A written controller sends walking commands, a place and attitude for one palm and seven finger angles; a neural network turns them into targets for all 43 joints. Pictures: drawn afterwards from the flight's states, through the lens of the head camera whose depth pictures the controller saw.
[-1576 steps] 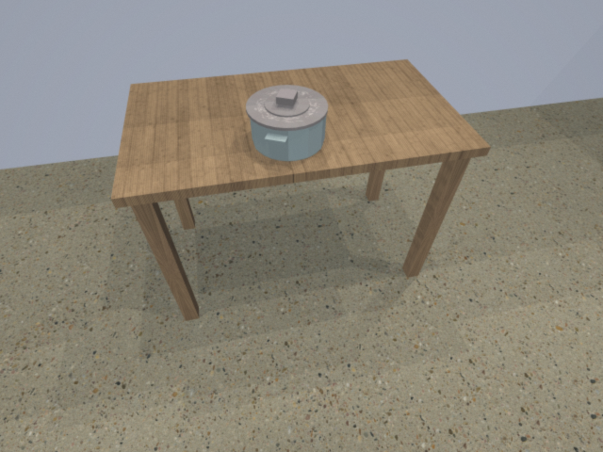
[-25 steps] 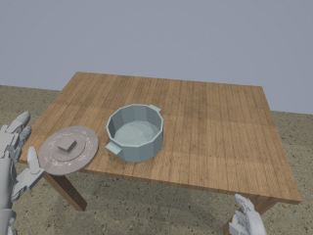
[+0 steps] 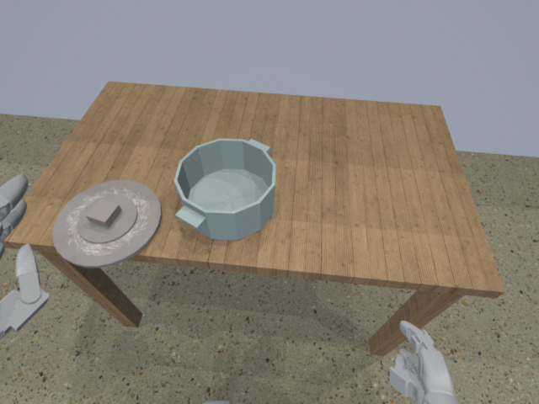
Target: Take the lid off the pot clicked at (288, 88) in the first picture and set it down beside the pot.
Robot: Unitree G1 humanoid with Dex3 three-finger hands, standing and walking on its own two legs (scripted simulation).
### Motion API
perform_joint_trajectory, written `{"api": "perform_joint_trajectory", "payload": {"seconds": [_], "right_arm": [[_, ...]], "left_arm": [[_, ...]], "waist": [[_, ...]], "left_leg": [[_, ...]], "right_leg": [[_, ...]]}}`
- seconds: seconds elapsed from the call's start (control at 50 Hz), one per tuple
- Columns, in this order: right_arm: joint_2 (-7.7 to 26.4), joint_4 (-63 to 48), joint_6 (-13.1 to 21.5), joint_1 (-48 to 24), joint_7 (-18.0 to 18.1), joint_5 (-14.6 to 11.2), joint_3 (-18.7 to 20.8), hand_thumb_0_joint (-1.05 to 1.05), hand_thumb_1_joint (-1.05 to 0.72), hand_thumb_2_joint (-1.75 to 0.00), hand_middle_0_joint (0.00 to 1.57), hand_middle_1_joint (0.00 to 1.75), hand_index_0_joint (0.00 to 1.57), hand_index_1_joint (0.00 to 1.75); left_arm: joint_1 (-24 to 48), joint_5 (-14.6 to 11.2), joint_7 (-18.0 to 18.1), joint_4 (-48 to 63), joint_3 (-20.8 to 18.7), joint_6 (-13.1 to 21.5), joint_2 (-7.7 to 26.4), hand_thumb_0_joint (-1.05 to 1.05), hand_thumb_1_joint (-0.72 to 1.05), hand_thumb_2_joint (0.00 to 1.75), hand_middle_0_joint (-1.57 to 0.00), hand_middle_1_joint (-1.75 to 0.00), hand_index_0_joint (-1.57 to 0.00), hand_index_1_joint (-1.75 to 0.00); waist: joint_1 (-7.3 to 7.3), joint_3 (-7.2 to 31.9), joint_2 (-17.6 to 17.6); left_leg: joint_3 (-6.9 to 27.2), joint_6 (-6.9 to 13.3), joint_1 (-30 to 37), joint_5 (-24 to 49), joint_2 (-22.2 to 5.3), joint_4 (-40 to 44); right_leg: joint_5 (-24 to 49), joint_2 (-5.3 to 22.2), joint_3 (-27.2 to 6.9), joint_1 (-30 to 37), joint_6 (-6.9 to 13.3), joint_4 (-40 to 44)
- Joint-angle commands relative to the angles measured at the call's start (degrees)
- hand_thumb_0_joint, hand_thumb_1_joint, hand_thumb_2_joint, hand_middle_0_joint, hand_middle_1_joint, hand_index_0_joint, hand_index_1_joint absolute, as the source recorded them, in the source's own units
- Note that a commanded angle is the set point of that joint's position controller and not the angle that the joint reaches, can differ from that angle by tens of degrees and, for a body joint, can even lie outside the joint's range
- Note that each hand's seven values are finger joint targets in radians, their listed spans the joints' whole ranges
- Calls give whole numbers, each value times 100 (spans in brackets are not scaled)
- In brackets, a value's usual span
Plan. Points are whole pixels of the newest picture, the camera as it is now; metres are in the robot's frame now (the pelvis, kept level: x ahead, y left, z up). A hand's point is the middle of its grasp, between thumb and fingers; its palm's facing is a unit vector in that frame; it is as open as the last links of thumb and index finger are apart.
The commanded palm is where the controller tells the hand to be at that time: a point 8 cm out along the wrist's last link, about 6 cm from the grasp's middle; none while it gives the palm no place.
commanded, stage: step back with the hand held close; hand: left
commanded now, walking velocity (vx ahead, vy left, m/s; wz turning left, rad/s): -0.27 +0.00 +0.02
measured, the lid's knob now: (104, 213) +0.44 +0.37 -0.07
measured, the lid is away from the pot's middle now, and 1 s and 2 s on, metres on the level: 0.25 0.25 0.25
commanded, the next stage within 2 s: stop stepping back and stand still in 1.62 s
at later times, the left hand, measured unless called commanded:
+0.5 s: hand (18, 338) +0.15 +0.24 +0.17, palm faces +0.36 -0.82 -0.45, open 7.4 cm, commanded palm +0.09 +0.28 +0.19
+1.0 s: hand (46, 342) +0.15 +0.21 +0.17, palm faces +0.35 -0.83 -0.43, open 7.4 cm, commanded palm +0.08 +0.27 +0.19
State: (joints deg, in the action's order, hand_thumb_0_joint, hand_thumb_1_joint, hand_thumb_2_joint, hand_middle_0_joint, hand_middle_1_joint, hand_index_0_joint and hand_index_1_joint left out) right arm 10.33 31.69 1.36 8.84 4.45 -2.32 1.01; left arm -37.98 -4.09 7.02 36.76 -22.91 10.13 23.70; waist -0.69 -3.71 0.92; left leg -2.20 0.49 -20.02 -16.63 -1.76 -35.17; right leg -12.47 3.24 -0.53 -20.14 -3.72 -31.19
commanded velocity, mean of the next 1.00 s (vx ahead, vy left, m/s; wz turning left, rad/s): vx -0.37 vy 0.00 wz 0.00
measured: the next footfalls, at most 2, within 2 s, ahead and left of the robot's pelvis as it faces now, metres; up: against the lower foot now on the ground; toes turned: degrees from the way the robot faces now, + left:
right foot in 1.24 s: -0.05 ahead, -0.14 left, +0.00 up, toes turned -5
left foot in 1.48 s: -0.06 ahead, +0.12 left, +0.00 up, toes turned +2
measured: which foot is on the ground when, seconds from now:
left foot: down 0.00-1.00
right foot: down 0.00-1.00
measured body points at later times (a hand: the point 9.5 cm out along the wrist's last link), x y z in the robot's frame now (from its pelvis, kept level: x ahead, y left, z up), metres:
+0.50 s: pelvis -0.04 +0.00 -0.01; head +0.00 +0.02 +0.43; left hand +0.13 +0.28 +0.19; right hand +0.14 -0.22 -0.09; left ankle +0.02 +0.11 -0.73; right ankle +0.04 -0.16 -0.73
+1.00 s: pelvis -0.05 -0.02 -0.01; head +0.00 +0.01 +0.43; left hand +0.13 +0.25 +0.20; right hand +0.13 -0.25 -0.09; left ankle +0.01 +0.11 -0.72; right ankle +0.04 -0.16 -0.73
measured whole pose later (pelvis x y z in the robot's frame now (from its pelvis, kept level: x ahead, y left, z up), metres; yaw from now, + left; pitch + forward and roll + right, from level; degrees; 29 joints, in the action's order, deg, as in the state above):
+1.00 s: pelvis -0.05 -0.02 -0.01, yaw +2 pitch +2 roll +0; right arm 10.2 34.6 6.3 10.5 3.5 0.0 2.0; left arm -34.5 -1.9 8.0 39.3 -22.2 17.2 21.8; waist 1.0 -2.9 -2.6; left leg -0.6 0.2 -28.5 -25.1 -1.6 -43.4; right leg -11.2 3.5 1.0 -28.0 -2.1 -36.6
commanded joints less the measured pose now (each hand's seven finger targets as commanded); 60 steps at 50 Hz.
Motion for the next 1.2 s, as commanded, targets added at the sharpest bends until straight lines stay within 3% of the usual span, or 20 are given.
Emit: {"api": "perform_joint_trajectory", "payload": {"seconds": [0.0, 0.06, 0.1, 0.22, 0.3, 0.36, 0.46, 0.58, 0.68, 0.76, 0.82, 0.88, 0.92, 0.96, 0.98, 1.02, 1.06, 1.08, 1.14, 1.18], "right_arm": [[746, -835, 312, -333, 87, 0, 316, 0, -90, -90, 20, 30, 20, 30], [746, -816, 358, -342, 106, 28, 300, 0, -90, -90, 20, 30, 20, 30], [758, -858, 414, -366, 124, 27, 259, 0, -90, -90, 20, 30, 20, 30], [812, -997, 612, -432, 134, -16, 211, 0, -90, -90, 20, 30, 20, 30], [798, -892, 698, -311, 83, 18, 244, 0, -90, -90, 20, 30, 20, 30], [833, -837, 727, -266, 64, 53, 273, 0, -90, -90, 20, 30, 20, 30], [777, -768, 742, -247, 51, 88, 279, 0, -90, -90, 20, 30, 20, 30], [652, -693, 734, -146, 28, 156, 272, 0, -90, -90, 20, 30, 20, 30], [661, -732, 752, -247, 46, 142, 288, 0, -90, -90, 20, 30, 20, 30], [724, -809, 811, -331, 56, 98, 335, 0, -90, -90, 20, 30, 20, 30], [697, -771, 851, -196, 43, 100, 334, 0, -90, -90, 20, 30, 20, 30], [607, -608, 849, -22, 24, 175, 383, 0, -90, -90, 20, 30, 20, 30], [520, -492, 771, -1, -38, 233, 364, 0, -90, -90, 20, 30, 20, 30], [506, -495, 711, -107, -41, 252, 328, 0, -90, -90, 20, 30, 20, 30], [550, -525, 668, -138, -34, 242, 324, 0, -90, -90, 20, 30, 20, 30], [729, -721, 653, -296, 6, 180, 346, 0, -90, -90, 20, 30, 20, 30], [657, -752, 782, -381, 20, 186, 366, 0, -90, -90, 20, 30, 20, 30], [681, -690, 827, -293, 6, 189, 397, 0, -90, -90, 20, 30, 20, 30], [633, -481, 919, -75, -88, 206, 442, 0, -90, -90, 20, 30, 20, 30], [613, -452, 963, -34, -125, 187, 370, 0, -90, -90, 20, 30, 20, 30]], "left_arm": [[-71, -1, 107, 820, -510, 352, 617, 0, 90, 90, -20, -30, -20, -30], [127, 50, 178, 969, -613, 390, 821, 0, 90, 90, -20, -30, -20, -30], [197, 66, 202, 1092, -502, 453, 733, 0, 90, 90, -20, -30, -20, -30], [95, 131, 287, 1412, -627, 598, 702, 0, 90, 90, -20, -30, -20, -30], [78, 89, 248, 1444, -619, 671, 695, 0, 90, 90, -20, -30, -20, -30], [176, 107, 234, 1388, -711, 731, 769, 0, 90, 90, -20, -30, -20, -30], [242, 139, 213, 1206, -786, 834, 772, 0, 90, 90, -20, -30, -20, -30], [285, 117, 197, 1312, -614, 965, 663, 0, 90, 90, -20, -30, -20, -30], [77, 127, 225, 1402, -730, 1055, 687, 0, 90, 90, -20, -30, -20, -30], [42, 165, 221, 1265, -921, 1085, 748, 0, 90, 90, -20, -30, -20, -30], [187, 132, 194, 1376, -823, 1101, 693, 0, 90, 90, -20, -30, -20, -30], [273, 121, 198, 1327, -758, 1072, 780, 0, 90, 90, -20, -30, -20, -30], [320, 147, 232, 1337, -680, 993, 805, 0, 90, 90, -20, -30, -20, -30], [297, 197, 263, 1317, -775, 1001, 871, 0, 90, 90, -20, -30, -20, -30], [110, 162, 247, 1223, -703, 1023, 709, 0, 90, 90, -20, -30, -20, -30], [48, 124, 215, 1372, -682, 1097, 651, 0, 90, 90, -20, -30, -20, -30], [194, 97, 209, 1458, -754, 1087, 725, 0, 90, 90, -20, -30, -20, -30], [111, 93, 231, 1246, -766, 1055, 611, 0, 90, 90, -20, -30, -20, -30], [84, 40, 214, 1405, -762, 975, 578, 0, 90, 90, -20, -30, -20, -30], [-14, 86, 163, 1525, -576, 936, 572, 0, 90, 90, -20, -30, -20, -30]], "waist": [[136, 866, -497], [159, 718, -563], [158, 625, -331], [31, 721, 1135], [54, 938, 605], [94, 836, 443], [107, 797, 345], [180, 845, -192], [134, 1206, 388], [104, 1021, 954], [113, 989, 380], [178, 948, -693], [205, 1080, -926], [232, 1193, -833], [223, 1223, -615], [194, 1107, 578], [243, 1046, 1555], [267, 948, 1527], [56, 1101, 1231], [12, 1380, 1034]], "left_leg": [[293, 144, -32, -598, -364, 340], [322, 164, -123, -1201, -282, 247], [461, 219, -289, -1385, -373, 500], [1025, 426, -1406, -1840, -961, 1624], [761, 303, -966, -917, -771, 1028], [761, 291, -1208, -1652, -741, 1056], [663, 279, -1398, -1850, -705, 927], [430, 133, -853, -1655, -353, 295], [760, 278, -901, -695, -750, 889], [818, 417, -1952, -1796, -998, 1287], [527, 274, -1660, -1668, -704, 714], [199, -3, -856, -1729, -63, -504], [111, -58, -291, -1258, 82, -1183], [242, 22, -123, -722, 2, -691], [530, 126, -198, -428, -203, -61], [1391, 474, -519, 21, -1066, 1100], [1909, 788, -1174, -745, -1855, 2170], [1800, 859, -1636, -1383, -1968, 2345], [908, 608, 174, 1892, -1435, 1007], [801, 346, 706, 2364, -1270, 500]], "right_leg": [[563, 646, -441, 64, 471, 602], [-425, 725, -629, -327, 530, 894], [-690, 598, -447, -341, 472, 780], [-308, -56, 296, 736, 234, -600], [435, 130, 106, 551, 307, -336], [89, 164, 22, 466, 355, -307], [129, 143, -45, 412, 378, -341], [-166, 594, -614, -196, 646, 415], [462, 148, 31, 351, 383, -361], [183, -149, 210, 964, 289, -1051], [441, 114, -55, 605, 395, -629], [-156, 1043, -1258, -392, 905, 844], [-329, 1493, -1468, -668, 1155, 1314], [791, 1303, -1078, -361, 1051, 914], [953, 993, -696, -135, 859, 463], [387, 45, 157, -78, 328, -797], [-1632, -485, 123, -31, 221, -2450], [-1752, -555, -50, 144, 256, -3074], [-1397, -309, 190, -399, 250, -1047], [-207, -226, 291, 99, 229, 430]]}}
